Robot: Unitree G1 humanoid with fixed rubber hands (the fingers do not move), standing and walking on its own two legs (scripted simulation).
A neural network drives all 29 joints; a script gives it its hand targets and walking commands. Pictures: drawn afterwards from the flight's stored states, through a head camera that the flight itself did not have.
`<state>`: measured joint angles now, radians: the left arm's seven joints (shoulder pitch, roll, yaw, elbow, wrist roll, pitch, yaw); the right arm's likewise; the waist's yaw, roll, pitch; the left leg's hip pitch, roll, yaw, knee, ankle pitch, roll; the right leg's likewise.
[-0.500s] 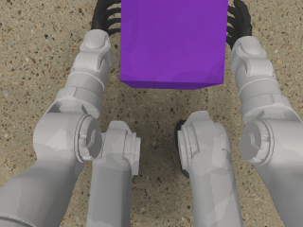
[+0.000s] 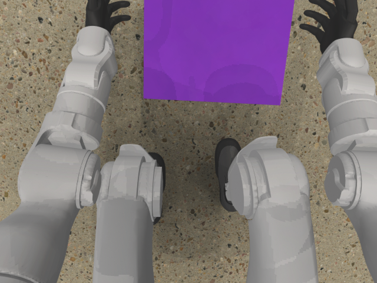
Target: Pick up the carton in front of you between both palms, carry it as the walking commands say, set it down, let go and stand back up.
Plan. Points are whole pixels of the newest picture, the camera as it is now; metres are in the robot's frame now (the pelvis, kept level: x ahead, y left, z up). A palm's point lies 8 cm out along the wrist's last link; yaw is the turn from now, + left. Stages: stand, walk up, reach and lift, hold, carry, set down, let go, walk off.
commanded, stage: set down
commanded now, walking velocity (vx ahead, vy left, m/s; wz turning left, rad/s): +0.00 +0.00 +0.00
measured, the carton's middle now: (208, 46) +0.49 -0.06 -0.24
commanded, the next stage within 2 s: let go in 1.00 s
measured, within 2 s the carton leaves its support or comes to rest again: neither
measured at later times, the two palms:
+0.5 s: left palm out of the picture +0.53 +0.12 -0.01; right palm out of the picture +0.48 -0.27 -0.01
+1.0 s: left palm out of the picture +0.53 +0.13 +0.14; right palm out of the picture +0.48 -0.28 +0.15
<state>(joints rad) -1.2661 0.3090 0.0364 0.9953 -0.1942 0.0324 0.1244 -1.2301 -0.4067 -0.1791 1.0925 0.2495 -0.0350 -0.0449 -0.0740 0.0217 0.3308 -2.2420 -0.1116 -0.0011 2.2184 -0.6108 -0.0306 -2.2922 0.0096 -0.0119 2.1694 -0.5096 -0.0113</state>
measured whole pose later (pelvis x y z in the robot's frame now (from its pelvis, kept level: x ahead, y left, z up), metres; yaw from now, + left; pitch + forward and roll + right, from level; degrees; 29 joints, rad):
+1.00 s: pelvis +0.04 -0.01 +0.24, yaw -1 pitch +44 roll +2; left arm -0.91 0.18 0.22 0.78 0.00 0.13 0.06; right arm -0.87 -0.26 -0.32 0.79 0.05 0.09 0.05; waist -0.06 0.02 -0.12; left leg -1.63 -0.07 -0.03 1.31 -0.45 -0.02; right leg -1.69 0.05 0.03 1.29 -0.37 -0.01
